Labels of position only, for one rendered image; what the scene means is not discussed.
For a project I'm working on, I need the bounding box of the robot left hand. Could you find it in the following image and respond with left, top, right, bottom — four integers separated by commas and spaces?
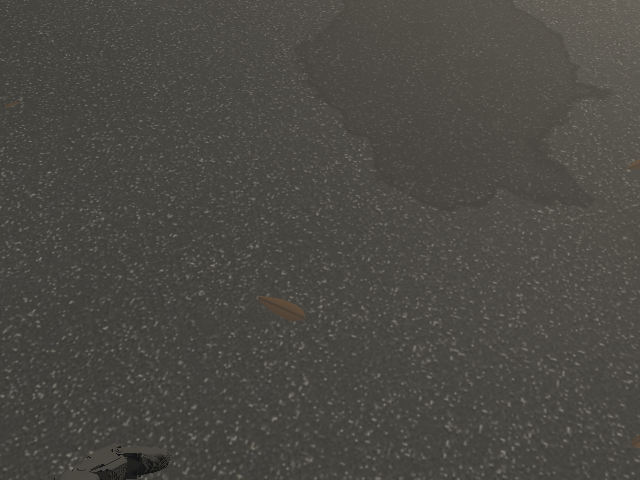
53, 443, 171, 480

